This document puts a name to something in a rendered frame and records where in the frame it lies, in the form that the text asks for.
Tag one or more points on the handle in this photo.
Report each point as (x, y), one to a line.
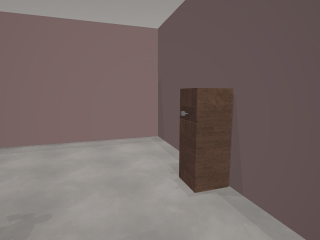
(182, 113)

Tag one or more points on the cabinet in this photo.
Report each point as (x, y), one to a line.
(204, 146)

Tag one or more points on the drawer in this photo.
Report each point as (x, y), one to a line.
(191, 116)

